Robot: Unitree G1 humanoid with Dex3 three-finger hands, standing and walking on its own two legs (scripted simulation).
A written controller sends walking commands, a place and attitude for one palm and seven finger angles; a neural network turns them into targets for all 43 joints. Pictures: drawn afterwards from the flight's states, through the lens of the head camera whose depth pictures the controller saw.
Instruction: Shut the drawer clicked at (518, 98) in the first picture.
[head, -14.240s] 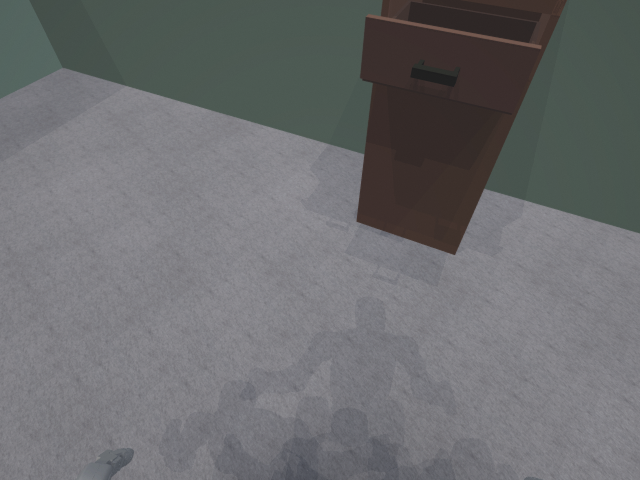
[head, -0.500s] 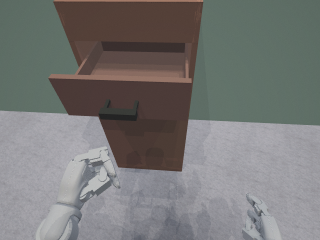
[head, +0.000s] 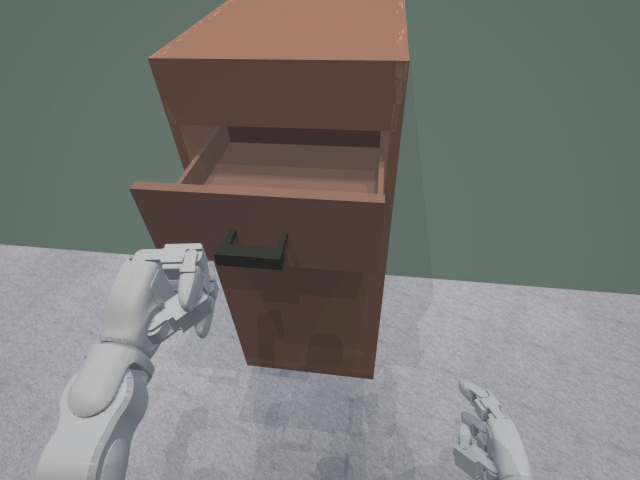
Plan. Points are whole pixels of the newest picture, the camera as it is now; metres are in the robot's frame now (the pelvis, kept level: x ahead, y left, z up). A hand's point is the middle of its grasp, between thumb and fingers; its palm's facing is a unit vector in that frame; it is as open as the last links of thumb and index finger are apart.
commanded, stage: raise the hand and make a fist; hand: left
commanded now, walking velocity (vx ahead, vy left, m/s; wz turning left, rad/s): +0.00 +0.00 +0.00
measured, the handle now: (253, 246) +0.43 +0.16 +0.07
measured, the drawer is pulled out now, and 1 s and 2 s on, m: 0.20 0.20 0.20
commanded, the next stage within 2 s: bring the fist close to the handle in 0.30 s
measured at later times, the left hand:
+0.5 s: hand (210, 320) +0.23 +0.14 +0.16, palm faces -0.06 -1.00 -0.04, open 3.3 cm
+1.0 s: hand (243, 311) +0.28 +0.13 +0.11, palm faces -0.04 -1.00 -0.02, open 3.3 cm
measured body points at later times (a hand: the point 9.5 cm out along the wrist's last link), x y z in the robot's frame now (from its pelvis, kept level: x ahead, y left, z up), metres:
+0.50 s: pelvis -0.02 +0.00 +0.01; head -0.05 -0.02 +0.45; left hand +0.22 +0.19 +0.17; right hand +0.18 -0.21 -0.06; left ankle +0.01 +0.14 -0.73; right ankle -0.03 -0.12 -0.73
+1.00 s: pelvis -0.01 +0.01 +0.00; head -0.01 -0.01 +0.45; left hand +0.27 +0.18 +0.11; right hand +0.16 -0.22 -0.08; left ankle +0.01 +0.14 -0.73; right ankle -0.03 -0.12 -0.73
